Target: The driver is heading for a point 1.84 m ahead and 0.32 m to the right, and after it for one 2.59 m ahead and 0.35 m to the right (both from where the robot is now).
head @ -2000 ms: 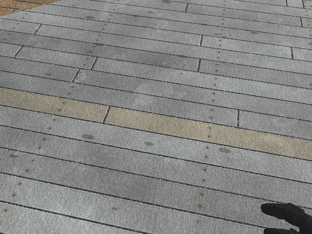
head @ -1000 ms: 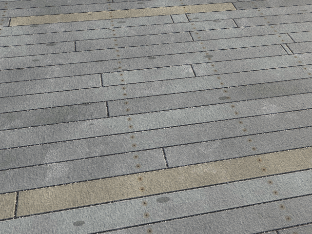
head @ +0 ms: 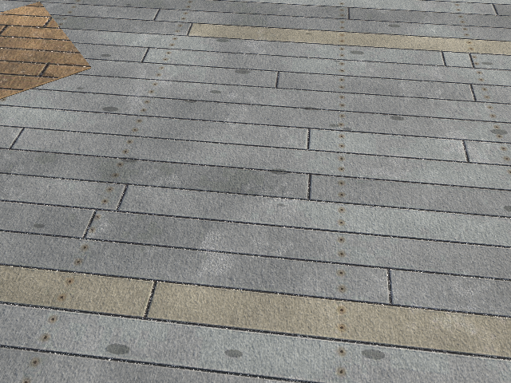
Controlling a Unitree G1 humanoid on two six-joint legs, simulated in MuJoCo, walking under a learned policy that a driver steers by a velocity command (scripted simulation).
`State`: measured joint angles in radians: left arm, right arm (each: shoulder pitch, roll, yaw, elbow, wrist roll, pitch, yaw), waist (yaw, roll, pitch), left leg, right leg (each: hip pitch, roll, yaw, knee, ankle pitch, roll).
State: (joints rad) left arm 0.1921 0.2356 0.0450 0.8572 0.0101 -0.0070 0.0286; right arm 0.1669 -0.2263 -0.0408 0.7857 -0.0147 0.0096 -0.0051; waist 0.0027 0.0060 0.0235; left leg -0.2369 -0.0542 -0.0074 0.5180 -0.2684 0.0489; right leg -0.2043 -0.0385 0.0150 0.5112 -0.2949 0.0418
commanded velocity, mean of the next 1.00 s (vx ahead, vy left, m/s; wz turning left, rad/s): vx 0.00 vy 0.00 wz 0.01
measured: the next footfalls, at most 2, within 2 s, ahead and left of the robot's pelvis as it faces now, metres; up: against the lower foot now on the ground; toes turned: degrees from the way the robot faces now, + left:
right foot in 1.62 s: +0.09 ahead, -0.16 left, +0.00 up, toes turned -3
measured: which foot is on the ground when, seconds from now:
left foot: down 0.00-1.00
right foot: down 0.00-1.00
